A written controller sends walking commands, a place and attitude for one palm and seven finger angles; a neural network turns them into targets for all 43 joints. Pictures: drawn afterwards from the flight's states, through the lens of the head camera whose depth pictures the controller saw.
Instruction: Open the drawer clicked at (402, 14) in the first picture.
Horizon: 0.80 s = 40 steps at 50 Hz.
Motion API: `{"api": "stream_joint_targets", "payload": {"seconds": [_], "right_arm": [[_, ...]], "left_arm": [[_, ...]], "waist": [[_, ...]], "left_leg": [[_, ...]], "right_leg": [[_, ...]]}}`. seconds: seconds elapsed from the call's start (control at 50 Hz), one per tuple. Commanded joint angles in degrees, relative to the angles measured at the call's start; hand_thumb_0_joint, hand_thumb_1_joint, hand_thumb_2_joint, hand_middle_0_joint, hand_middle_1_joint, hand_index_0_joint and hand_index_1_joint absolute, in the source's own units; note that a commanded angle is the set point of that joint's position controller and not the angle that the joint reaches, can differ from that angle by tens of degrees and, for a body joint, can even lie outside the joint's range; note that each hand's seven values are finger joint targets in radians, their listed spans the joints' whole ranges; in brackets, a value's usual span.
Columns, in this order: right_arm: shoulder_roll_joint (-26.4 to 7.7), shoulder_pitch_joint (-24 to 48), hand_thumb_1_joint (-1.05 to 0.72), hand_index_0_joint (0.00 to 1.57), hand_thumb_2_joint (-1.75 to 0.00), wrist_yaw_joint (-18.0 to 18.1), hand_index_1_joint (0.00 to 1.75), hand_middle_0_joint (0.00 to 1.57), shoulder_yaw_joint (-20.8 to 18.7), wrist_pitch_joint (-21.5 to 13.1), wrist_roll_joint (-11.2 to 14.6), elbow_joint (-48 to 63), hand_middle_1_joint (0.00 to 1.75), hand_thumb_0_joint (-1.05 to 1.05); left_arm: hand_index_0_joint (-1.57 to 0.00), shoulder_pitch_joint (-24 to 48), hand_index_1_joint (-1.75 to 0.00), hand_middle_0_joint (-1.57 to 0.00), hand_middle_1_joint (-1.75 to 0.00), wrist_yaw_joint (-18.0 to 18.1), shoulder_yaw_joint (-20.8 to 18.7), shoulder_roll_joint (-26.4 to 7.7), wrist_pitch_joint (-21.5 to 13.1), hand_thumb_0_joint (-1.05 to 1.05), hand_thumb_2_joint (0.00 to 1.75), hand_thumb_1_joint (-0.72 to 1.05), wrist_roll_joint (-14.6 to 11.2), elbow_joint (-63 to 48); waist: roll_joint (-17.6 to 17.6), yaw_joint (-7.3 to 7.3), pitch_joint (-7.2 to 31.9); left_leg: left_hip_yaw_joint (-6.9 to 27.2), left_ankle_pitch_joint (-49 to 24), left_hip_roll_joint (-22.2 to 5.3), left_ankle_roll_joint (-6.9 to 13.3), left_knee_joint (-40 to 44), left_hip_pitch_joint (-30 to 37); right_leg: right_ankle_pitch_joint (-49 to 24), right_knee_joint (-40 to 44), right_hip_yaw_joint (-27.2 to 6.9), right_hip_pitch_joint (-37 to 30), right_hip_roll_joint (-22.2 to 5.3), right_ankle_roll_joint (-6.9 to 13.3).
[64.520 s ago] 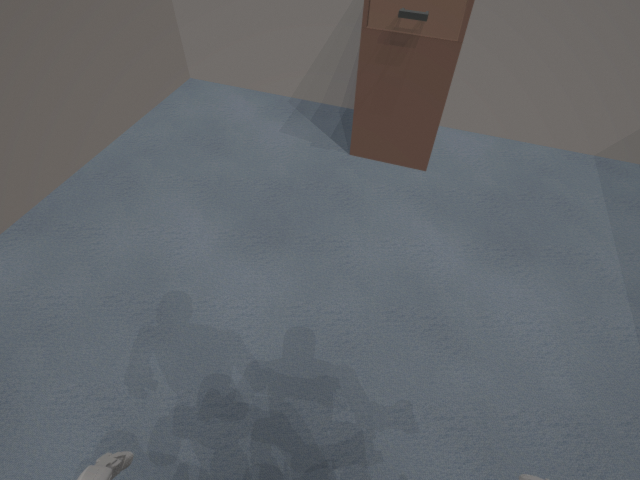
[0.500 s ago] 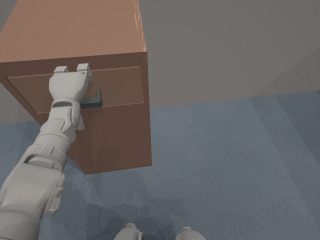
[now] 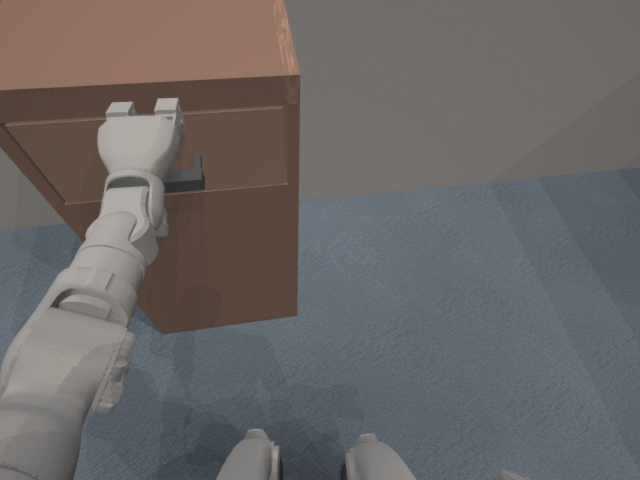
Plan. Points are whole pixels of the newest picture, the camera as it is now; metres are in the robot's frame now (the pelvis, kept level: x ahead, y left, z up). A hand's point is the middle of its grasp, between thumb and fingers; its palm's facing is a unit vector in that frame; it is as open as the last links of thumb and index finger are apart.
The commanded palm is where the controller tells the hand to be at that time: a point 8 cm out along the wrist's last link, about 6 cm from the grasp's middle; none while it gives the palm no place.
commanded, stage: lower the fingers behind the handle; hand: left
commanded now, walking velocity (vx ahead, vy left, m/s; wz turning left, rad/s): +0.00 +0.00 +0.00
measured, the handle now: (165, 172) +0.54 +0.21 +0.02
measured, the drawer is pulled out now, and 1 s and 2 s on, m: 0.00 0.00 0.00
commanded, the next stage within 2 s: lift the fingers back up to retry in 0.24 s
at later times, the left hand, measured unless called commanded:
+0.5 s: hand (155, 170) +0.50 +0.21 +0.07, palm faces +0.06 +0.02 -1.00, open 13.7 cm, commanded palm +0.49 +0.23 +0.06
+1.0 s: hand (153, 168) +0.50 +0.21 +0.07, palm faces +0.01 -0.01 -1.00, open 13.6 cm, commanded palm +0.49 +0.24 +0.12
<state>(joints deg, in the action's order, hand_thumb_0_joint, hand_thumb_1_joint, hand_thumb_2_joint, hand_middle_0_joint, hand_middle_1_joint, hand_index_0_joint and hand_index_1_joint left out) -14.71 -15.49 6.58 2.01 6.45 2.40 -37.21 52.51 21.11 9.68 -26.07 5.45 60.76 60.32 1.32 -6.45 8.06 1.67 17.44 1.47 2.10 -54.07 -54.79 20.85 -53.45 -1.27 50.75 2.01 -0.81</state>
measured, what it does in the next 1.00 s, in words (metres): stands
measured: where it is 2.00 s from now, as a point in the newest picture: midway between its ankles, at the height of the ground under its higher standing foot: outside the picture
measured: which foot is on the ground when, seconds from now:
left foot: down 0.00-1.00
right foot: down 0.00-1.00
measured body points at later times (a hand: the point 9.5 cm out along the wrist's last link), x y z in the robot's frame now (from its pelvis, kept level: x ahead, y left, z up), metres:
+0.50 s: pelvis -0.01 +0.01 +0.00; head +0.08 +0.02 +0.44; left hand +0.49 +0.20 +0.12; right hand +0.05 -0.26 -0.12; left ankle +0.08 +0.10 -0.67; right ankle +0.05 -0.13 -0.67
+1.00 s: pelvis +0.01 +0.00 +0.02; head +0.09 -0.01 +0.46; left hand +0.49 +0.20 +0.12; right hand +0.03 -0.27 -0.11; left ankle +0.08 +0.10 -0.67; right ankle +0.05 -0.13 -0.67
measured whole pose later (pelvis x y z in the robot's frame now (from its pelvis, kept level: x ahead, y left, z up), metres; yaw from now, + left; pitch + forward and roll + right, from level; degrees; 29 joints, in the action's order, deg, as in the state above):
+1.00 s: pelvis +0.01 +0.00 +0.02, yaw -1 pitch +16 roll -1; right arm -14.8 -19.7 6.3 1.0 4.9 2.6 -39.3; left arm 47.7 19.5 4.4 -27.0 2.3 59.9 60.7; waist 3.3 -6.7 6.6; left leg 0.8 16.4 0.9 2.0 -48.3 -47.9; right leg 19.1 -47.7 -2.6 44.5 2.5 -0.9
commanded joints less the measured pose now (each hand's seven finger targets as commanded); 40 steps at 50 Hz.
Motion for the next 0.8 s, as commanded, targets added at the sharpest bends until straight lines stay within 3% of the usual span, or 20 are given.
{"api": "stream_joint_targets", "payload": {"seconds": [0.0, 0.26, 0.36, 0.46, 0.56, 0.58, 0.64, 0.78], "right_arm": [[-9.5, -3.5, -0.9, 0.2, -0.9, 1.4, 0.3, 0.2, -3.1, -1.5, -0.4, 4.9, 0.3, 0.0], [-9.4, -3.9, -0.9, 0.2, -0.9, 1.2, 0.3, 0.2, -3.1, -1.4, -0.8, 4.4, 0.3, 0.0], [-9.5, -4.5, -0.9, 0.2, -0.9, 1.5, 0.3, 0.2, -2.8, -1.2, -0.8, 4.5, 0.3, 0.0], [-9.5, -5.8, -0.9, 0.2, -0.9, 1.3, 0.3, 0.2, -2.8, -1.1, -0.8, 4.6, 0.3, 0.0], [-9.4, -7.3, -0.9, 0.2, -0.9, 0.9, 0.3, 0.2, -3.1, -1.4, -0.9, 4.6, 0.3, 0.0], [-9.6, -7.3, -0.9, 0.2, -0.9, 0.9, 0.3, 0.2, -3.0, -1.4, -0.7, 4.8, 0.3, 0.0], [-9.4, -7.5, -0.9, 0.2, -0.9, 0.9, 0.3, 0.2, -3.0, -1.9, -0.6, 4.9, 0.3, 0.0], [-9.2, -7.8, -0.9, 0.2, -0.9, 0.5, 0.3, 0.2, -3.8, -2.7, -0.6, 4.4, 0.3, 0.0]], "left_arm": [[-0.3, 15.1, -1.2, -0.3, -1.2, -3.3, -4.0, -17.2, 5.3, 0.0, 0.3, -0.5, -0.3, 2.8], [-0.3, 18.1, -1.2, -0.3, -1.2, -3.5, -3.0, -14.6, 7.5, 0.0, 0.3, -0.5, -0.4, 3.5], [-0.3, 17.6, -1.2, -0.3, -1.2, -4.0, -4.2, -16.7, 7.6, 0.0, 0.3, -0.5, -0.8, 4.2], [-0.3, 18.6, -1.2, -0.3, -1.2, -4.4, -4.9, -17.5, 7.1, 0.0, 0.3, -0.5, -1.3, 4.6], [-0.3, 19.7, -1.2, -0.3, -1.2, -4.1, -6.5, -18.3, 5.2, 0.0, 0.3, -0.5, -1.7, 3.3], [-0.3, 18.6, -1.2, -0.3, -1.2, -3.9, -7.7, -20.1, 4.8, 0.0, 0.3, -0.5, -1.8, 3.1], [-0.3, 20.6, -1.2, -0.3, -1.2, -3.3, -7.9, -20.7, 3.6, 0.0, 0.3, -0.5, -1.7, 1.5], [-0.3, 21.7, -1.2, -0.3, -1.2, -1.3, -10.6, -22.7, 1.4, 0.0, 0.3, -0.5, -1.5, -3.2]], "waist": [[-4.2, -1.07, 11.1], [-3.2, -1.98, 11.4], [-4.6, -1.88, 12.6], [-2.6, -1.74, 12.5], [-2.6, -1.45, 13.8], [-2.2, -0.75, 14.2], [-2.6, -1.05, 13.8], [-0.4, 0.24, 17.7]], "left_leg": [[-1.4, 14.9, 1.2, 0.6, 9.0, 10.5], [0.1, 16.6, 0.7, 0.3, 9.3, 11.0], [-0.3, 15.9, 0.7, 0.4, 8.9, 10.4], [-0.1, 17.2, 0.4, 0.2, 9.6, 10.9], [-0.1, 16.2, 0.0, 0.3, 10.1, 11.4], [-0.4, 16.3, 0.1, 0.3, 10.2, 11.2], [-0.6, 16.8, 0.2, 0.4, 10.8, 11.1], [-0.3, 14.5, -0.1, 0.6, 12.7, 15.3]], "right_leg": [[14.3, 12.3, 2.0, -1.9, 0.8, 2.1], [13.1, 10.5, 2.9, 0.6, 1.0, 2.4], [13.4, 10.8, 2.5, -1.2, 0.9, 2.2], [13.0, 11.0, 2.5, -1.7, 0.9, 2.2], [11.1, 11.3, 2.4, -3.7, 0.9, 2.0], [11.8, 11.6, 2.0, -4.6, 0.7, 1.9], [12.7, 12.5, 1.8, -5.6, 0.6, 1.7], [9.5, 13.5, 1.6, -9.7, 0.6, 1.8]]}}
